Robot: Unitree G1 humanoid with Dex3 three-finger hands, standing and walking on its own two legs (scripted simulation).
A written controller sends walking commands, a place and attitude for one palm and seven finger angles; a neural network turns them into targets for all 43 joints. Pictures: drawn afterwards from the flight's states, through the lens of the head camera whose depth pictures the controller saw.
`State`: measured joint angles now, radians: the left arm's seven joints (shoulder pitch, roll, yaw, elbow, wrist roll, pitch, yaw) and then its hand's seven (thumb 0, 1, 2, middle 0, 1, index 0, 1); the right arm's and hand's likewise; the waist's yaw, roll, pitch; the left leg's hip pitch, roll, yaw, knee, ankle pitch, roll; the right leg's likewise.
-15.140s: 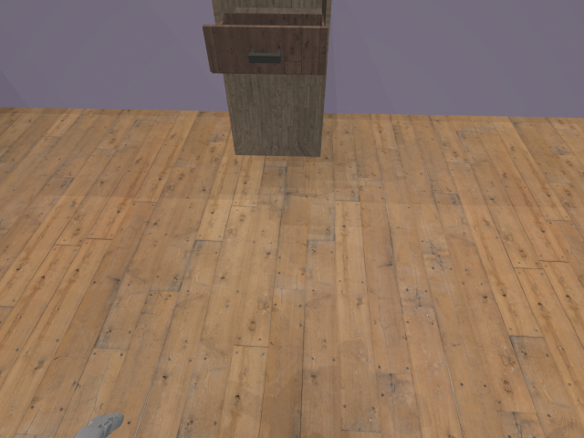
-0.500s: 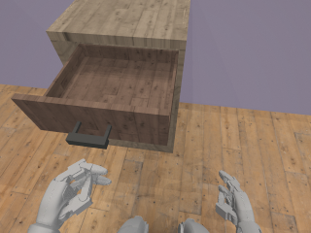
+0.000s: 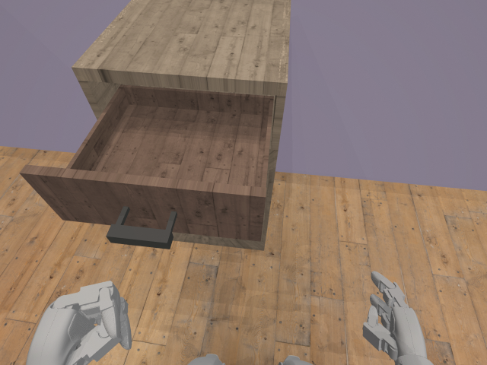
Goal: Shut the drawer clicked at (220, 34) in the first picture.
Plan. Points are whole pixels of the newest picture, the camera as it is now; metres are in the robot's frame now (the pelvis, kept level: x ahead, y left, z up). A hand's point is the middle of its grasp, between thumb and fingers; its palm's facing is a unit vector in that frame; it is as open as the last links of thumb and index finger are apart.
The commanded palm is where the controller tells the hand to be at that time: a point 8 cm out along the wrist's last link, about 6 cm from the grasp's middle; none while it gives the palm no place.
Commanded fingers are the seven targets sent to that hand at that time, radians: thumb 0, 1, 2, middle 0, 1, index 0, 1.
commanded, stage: raise the hand and make a fist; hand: left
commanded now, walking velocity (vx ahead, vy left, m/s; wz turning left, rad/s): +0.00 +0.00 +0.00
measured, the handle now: (144, 225) +0.35 +0.21 -0.01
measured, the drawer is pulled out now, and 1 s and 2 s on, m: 0.28 0.28 0.28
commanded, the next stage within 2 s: bring the fist close to the handle in 0.70 s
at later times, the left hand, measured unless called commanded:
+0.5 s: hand (108, 328) +0.16 +0.18 +0.09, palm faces -0.04 -1.00 -0.04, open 3.2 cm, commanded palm +0.11 +0.23 +0.10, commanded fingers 0.00 0.90 0.90 -1.40 -1.60 -1.40 -1.60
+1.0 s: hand (113, 327) +0.16 +0.18 +0.07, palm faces +0.00 -1.00 -0.06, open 3.2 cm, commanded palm +0.13 +0.24 +0.07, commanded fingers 0.00 0.90 0.90 -1.40 -1.60 -1.40 -1.60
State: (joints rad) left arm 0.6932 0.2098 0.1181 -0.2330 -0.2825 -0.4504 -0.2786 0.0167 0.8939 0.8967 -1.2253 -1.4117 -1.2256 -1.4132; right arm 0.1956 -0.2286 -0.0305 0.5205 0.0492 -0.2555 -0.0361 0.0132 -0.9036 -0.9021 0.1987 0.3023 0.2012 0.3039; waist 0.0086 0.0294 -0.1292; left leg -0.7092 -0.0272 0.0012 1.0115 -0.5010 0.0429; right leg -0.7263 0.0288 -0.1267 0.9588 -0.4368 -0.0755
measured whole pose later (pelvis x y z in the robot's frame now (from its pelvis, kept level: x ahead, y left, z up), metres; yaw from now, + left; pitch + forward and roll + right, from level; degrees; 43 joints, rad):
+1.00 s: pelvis +0.01 +0.01 +0.00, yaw +0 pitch +12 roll -2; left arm 0.70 0.21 0.09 -0.28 -0.25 -0.37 -0.23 0.01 0.89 0.90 -1.40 -1.60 -1.40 -1.60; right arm 0.22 -0.22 0.01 0.49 0.04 -0.24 -0.02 0.01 -0.90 -0.90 0.20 0.30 0.20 0.30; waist 0.02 0.04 -0.13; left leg -0.70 -0.03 0.00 1.01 -0.51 0.06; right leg -0.71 0.02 -0.13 0.95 -0.44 -0.06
